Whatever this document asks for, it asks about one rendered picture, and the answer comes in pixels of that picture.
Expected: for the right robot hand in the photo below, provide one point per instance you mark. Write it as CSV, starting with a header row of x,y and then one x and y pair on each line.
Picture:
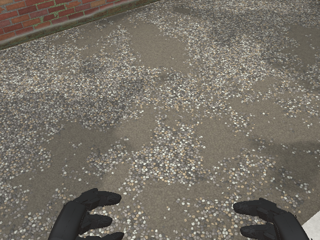
x,y
285,225

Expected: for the left robot hand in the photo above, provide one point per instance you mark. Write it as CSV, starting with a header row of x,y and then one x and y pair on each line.
x,y
74,218

